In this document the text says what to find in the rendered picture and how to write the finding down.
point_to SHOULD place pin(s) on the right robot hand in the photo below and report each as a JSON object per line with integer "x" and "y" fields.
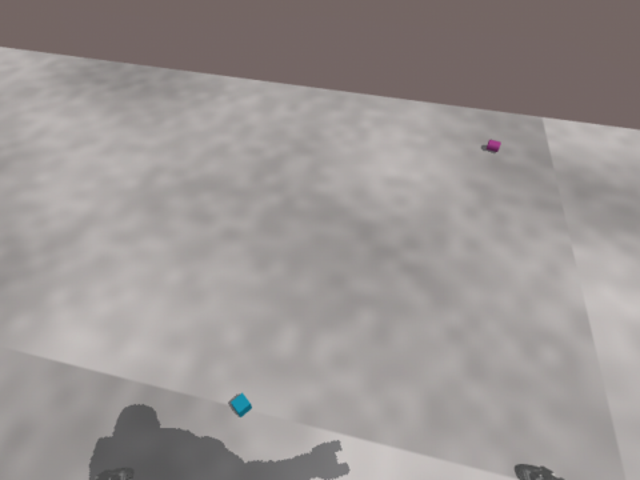
{"x": 530, "y": 472}

